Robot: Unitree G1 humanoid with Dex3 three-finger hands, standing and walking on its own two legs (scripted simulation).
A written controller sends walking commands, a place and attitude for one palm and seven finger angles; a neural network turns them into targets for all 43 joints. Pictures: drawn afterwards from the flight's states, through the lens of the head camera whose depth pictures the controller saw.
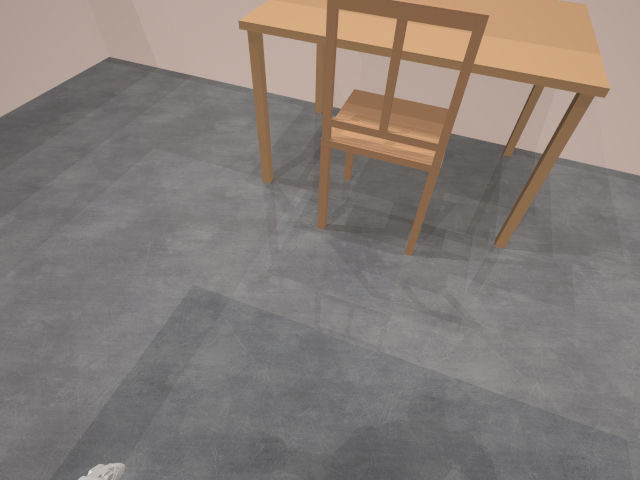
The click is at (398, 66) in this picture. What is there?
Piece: chair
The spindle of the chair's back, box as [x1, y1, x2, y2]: [379, 19, 407, 131]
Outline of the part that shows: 406,20 397,19 379,126 379,130 386,131 407,21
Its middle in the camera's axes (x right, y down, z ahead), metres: +0.21 -0.47 +1.15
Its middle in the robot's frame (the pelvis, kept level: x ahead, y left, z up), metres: +1.18 -0.15 -0.05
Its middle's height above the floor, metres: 0.72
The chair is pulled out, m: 0.00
